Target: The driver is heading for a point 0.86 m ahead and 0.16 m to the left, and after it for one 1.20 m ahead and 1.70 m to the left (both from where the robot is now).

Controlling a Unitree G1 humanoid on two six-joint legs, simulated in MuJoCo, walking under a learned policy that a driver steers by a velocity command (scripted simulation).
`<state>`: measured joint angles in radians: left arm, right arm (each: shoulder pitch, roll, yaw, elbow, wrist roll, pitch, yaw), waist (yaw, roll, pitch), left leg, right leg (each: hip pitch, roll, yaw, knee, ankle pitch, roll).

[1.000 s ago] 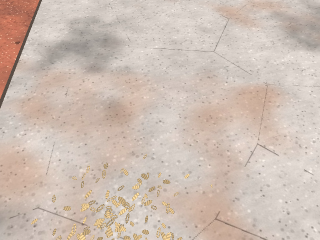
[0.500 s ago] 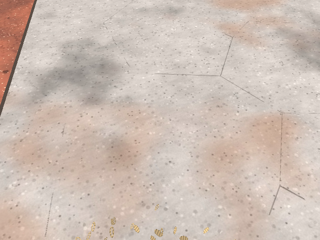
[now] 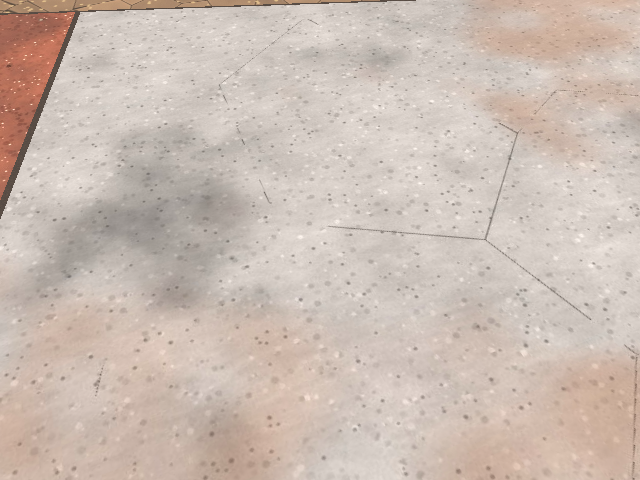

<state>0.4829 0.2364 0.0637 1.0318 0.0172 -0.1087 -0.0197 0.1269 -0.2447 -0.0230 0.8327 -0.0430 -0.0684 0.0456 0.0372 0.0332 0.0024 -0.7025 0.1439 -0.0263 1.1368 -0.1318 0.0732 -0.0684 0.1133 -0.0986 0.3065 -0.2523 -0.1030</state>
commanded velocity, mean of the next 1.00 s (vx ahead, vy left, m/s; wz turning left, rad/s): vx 0.84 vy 0.00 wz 0.22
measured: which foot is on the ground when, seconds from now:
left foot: up 0.00-0.20, down 0.22-0.68, up 0.70-1.00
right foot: down 0.00-0.24, up 0.26-0.68, down 0.70-1.00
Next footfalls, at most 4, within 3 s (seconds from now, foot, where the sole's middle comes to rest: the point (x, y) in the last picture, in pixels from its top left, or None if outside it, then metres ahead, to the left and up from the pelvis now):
0.22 left None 0.45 0.11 -0.78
0.70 right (376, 321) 0.91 -0.07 -0.78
1.12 left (294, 253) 1.13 0.15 -0.78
1.56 right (345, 216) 1.27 0.01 -0.78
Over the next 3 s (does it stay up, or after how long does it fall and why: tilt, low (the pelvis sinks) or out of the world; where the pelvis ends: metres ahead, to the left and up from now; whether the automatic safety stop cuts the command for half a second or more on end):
stays up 1.12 0.07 -0.01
